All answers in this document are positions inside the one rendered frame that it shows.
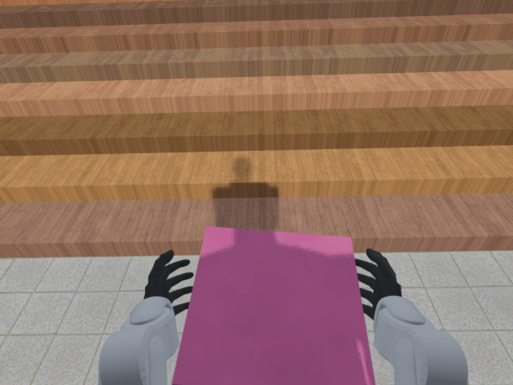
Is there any carton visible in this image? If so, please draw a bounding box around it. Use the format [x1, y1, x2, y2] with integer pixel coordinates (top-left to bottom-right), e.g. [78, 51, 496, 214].
[172, 226, 376, 385]

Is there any robot right hand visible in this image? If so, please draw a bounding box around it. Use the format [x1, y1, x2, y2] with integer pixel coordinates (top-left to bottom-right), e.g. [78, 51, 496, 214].
[354, 249, 402, 320]

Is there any left robot forearm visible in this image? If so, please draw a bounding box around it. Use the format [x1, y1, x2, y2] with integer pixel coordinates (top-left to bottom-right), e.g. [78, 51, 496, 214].
[98, 296, 180, 385]

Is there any right robot forearm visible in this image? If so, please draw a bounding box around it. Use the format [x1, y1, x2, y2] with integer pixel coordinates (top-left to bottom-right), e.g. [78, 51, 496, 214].
[374, 296, 468, 385]

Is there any robot left hand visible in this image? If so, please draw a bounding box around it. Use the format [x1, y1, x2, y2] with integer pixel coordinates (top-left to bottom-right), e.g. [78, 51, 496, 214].
[143, 250, 194, 316]

